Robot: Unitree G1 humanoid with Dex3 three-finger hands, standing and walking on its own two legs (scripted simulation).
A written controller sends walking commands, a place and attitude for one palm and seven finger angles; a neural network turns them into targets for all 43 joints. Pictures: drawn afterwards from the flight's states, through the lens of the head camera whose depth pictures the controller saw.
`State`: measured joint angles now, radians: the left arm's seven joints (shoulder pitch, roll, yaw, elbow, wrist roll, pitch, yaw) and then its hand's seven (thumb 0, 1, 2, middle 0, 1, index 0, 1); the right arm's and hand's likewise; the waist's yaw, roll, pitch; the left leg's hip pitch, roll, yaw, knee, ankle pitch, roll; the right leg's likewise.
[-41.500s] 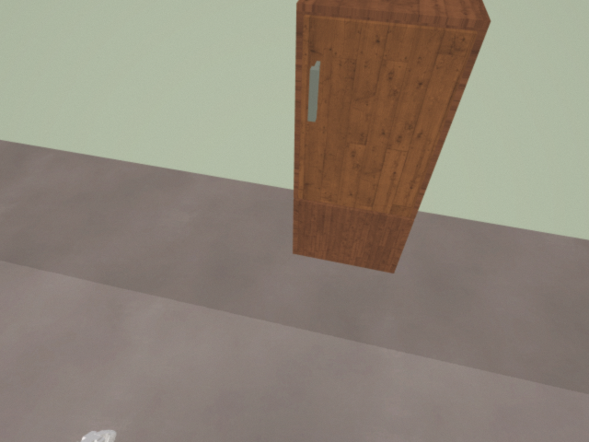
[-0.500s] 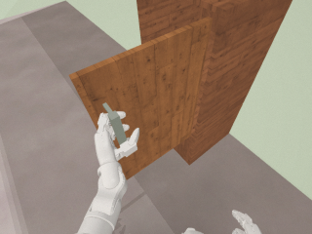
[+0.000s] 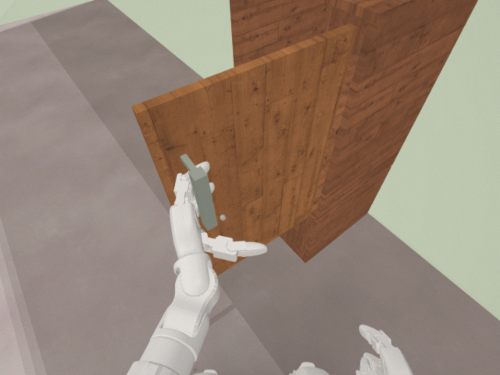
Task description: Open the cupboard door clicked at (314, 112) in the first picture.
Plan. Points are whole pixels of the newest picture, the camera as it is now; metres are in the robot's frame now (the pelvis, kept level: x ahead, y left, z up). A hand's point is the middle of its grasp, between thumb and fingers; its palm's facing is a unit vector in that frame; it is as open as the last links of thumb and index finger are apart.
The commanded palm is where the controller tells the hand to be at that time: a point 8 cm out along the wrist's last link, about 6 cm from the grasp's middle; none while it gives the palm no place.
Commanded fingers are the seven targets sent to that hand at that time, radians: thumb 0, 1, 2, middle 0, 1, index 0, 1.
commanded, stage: open thumb and fingers to let go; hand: left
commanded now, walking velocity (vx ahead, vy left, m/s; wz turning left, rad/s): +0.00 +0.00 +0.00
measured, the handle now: (198, 193) +0.39 +0.11 +0.07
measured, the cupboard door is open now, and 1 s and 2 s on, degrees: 87 89 89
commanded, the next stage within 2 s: slide the hand sideways off the handle in 0.02 s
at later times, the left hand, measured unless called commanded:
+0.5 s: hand (214, 238) +0.31 +0.07 +0.06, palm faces -0.18 -0.98 +0.01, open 16.1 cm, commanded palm +0.29 +0.14 +0.06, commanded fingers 0.00 -0.50 0.30 -0.15 -0.30 -0.15 -0.30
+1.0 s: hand (181, 262) +0.27 +0.12 +0.06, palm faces -0.13 -0.99 -0.04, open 16.2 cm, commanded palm +0.25 +0.18 +0.06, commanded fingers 0.00 -0.50 0.30 -0.15 -0.30 -0.15 -0.30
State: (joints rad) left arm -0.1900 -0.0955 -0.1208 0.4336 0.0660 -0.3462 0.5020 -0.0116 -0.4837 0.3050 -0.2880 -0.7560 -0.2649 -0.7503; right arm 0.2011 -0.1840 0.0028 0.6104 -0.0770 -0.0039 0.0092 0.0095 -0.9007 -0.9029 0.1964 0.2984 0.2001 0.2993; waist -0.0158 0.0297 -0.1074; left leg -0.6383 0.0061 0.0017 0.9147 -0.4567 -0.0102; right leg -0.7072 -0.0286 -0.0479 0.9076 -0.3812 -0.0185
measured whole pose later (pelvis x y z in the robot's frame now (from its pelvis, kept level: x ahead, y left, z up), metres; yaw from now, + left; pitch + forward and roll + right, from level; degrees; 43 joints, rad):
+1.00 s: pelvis +0.01 +0.00 -0.01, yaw +1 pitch +10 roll +0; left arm 0.18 0.15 -0.03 0.04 -0.14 -0.29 -0.16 -0.01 -0.50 0.30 -0.18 -0.31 -0.17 -0.31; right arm 0.23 -0.23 0.02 0.48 0.01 -0.08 -0.02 0.01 -0.90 -0.90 0.20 0.30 0.20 0.30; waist 0.01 0.04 -0.10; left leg -0.64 0.00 -0.01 0.97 -0.51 -0.01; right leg -0.70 -0.03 -0.06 0.96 -0.43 -0.02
